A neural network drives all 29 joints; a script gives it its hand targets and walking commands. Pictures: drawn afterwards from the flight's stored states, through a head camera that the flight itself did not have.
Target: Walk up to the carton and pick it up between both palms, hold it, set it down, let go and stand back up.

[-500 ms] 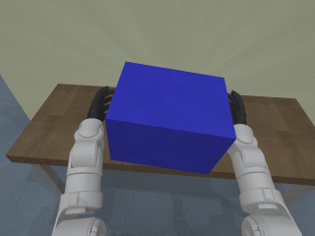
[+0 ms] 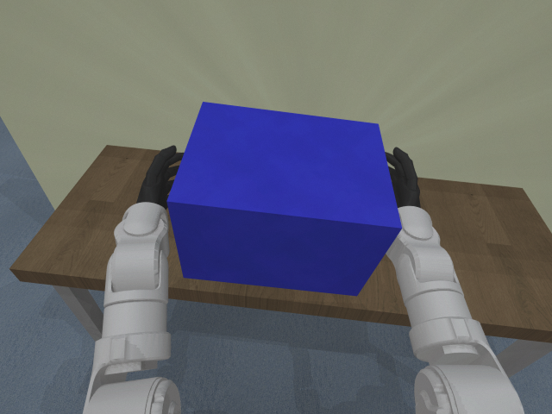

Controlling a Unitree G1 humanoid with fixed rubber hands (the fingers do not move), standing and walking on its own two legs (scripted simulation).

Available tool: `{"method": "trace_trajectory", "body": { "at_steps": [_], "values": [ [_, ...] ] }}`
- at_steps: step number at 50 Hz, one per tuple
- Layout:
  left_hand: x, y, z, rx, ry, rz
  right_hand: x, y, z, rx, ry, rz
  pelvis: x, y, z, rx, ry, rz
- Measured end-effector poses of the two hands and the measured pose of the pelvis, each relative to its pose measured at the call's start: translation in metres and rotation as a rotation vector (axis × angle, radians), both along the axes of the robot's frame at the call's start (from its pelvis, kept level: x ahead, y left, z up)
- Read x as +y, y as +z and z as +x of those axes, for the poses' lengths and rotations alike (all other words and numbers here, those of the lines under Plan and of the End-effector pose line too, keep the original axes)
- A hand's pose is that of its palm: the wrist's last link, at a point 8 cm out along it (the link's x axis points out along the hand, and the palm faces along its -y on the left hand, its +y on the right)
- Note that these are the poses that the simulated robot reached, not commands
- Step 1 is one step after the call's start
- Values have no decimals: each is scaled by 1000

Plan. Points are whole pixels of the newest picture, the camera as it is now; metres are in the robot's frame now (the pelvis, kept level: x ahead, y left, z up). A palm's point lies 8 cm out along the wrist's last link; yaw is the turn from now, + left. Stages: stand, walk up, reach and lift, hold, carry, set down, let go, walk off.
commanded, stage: hold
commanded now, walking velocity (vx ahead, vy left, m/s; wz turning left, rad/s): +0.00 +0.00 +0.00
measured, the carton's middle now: (281, 200) +0.38 -0.01 +0.13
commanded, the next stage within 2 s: none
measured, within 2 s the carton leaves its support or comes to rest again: neither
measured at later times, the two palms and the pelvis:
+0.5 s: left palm (145, 208) +0.34 +0.17 +0.16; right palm (405, 195) +0.35 -0.18 +0.17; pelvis -0.01 -0.01 +0.00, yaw +0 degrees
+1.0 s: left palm (151, 189) +0.35 +0.16 +0.18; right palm (412, 188) +0.35 -0.19 +0.18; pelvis -0.01 -0.01 +0.00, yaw -2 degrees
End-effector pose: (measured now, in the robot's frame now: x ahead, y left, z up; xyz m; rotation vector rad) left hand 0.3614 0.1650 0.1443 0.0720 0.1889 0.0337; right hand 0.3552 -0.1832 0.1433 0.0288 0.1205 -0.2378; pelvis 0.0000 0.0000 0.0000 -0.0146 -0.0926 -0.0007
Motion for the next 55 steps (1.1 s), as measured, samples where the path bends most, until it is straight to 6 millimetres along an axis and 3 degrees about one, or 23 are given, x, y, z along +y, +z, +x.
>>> {"method": "trace_trajectory", "body": {
  "at_steps": [12,26,43,55],
  "values": [
    [-18,13,-2,-13,-19,20,-18,6,-9,-19,-16,8,0,-1,8,-40,-29,-2],
    [7,13,-24,-10,55,-19,7,24,-6,-25,51,-6,-12,0,-7,-35,-4,0],
    [-8,37,-12,-15,10,-7,-7,30,-12,-32,1,9,-2,-1,-14,-53,-28,8],
    [3,27,-11,-15,40,-19,3,33,0,-35,38,-19,-8,0,-3,-47,-15,1]
  ]
}}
